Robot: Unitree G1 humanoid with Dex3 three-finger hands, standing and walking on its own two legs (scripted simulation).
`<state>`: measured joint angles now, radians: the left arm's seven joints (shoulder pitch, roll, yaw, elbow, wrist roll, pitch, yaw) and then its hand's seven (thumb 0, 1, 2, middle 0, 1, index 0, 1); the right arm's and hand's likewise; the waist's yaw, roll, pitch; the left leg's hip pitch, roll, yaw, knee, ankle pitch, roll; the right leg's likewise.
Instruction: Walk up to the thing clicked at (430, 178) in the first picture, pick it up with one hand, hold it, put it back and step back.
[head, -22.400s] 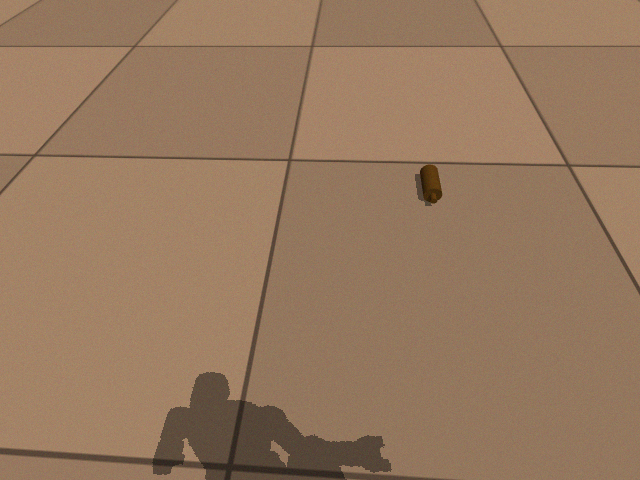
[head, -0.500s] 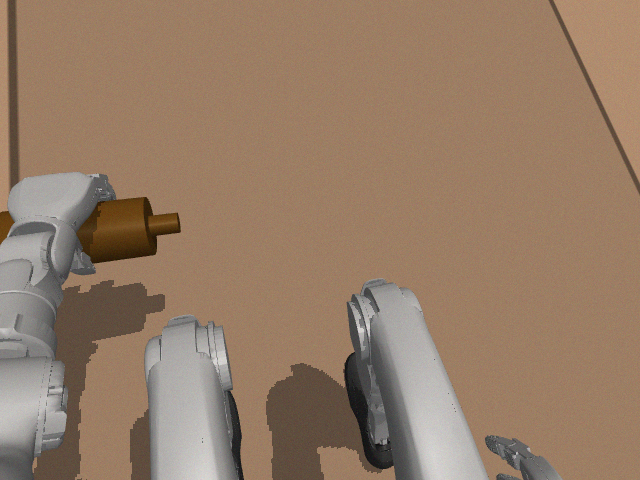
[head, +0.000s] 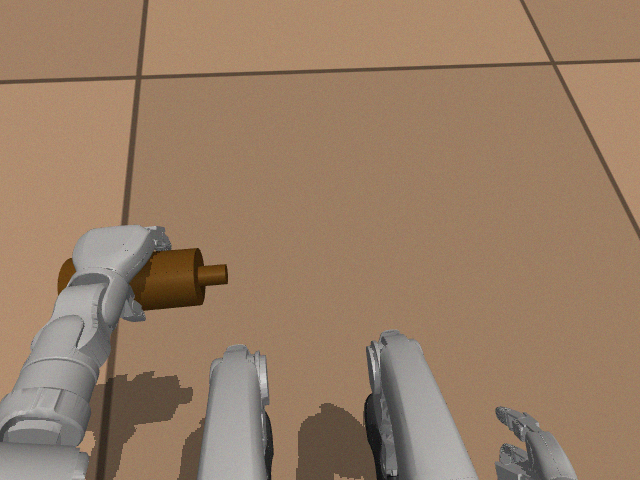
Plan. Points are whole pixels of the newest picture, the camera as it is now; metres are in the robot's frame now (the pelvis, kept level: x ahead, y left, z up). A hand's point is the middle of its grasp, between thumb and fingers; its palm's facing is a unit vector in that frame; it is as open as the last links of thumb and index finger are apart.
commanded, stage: lift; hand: left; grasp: from above
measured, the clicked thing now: (152, 280) +0.40 +0.24 -0.12
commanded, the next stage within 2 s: hold in 0.90 s
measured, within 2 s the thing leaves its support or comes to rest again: neither
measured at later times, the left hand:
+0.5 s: hand (84, 255) +0.36 +0.23 +0.08, palm faces -0.47 -0.06 -0.88, open 10.8 cm
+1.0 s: hand (46, 204) +0.37 +0.22 +0.16, palm faces -0.46 -0.07 -0.89, open 10.8 cm
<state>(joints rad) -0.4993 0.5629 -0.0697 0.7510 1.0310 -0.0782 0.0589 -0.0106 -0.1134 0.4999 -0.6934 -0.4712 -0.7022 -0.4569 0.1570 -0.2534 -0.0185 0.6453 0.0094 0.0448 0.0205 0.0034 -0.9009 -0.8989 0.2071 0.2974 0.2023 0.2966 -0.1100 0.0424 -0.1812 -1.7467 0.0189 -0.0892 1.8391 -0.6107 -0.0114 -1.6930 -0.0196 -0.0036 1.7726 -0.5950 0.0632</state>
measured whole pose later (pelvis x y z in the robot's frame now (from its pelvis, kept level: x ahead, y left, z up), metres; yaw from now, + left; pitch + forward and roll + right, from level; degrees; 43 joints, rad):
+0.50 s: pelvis +0.03 -0.01 +0.16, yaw +1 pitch +16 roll -2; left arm -0.34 0.43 -0.15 0.78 1.01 -0.04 0.09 -0.01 -0.11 0.47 -0.72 -0.42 -0.73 -0.42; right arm 0.23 -0.24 -0.02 0.71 0.04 0.00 -0.06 0.01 -0.90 -0.90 0.21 0.30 0.20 0.30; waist -0.07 0.04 -0.13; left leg -1.01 0.05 -0.03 1.22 -0.48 -0.02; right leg -0.99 -0.01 0.02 1.17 -0.46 0.04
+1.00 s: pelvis +0.06 -0.01 +0.23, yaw +1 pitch +8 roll +0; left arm -0.32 0.39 -0.18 0.82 1.01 -0.04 0.10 -0.02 -0.11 0.47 -0.73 -0.41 -0.74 -0.40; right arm 0.25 -0.24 -0.04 0.72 0.04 0.01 -0.05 0.01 -0.90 -0.90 0.21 0.30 0.20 0.30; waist -0.05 0.03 -0.07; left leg -0.60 0.04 0.01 0.82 -0.36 -0.02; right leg -0.60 -0.03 0.03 0.79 -0.34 0.04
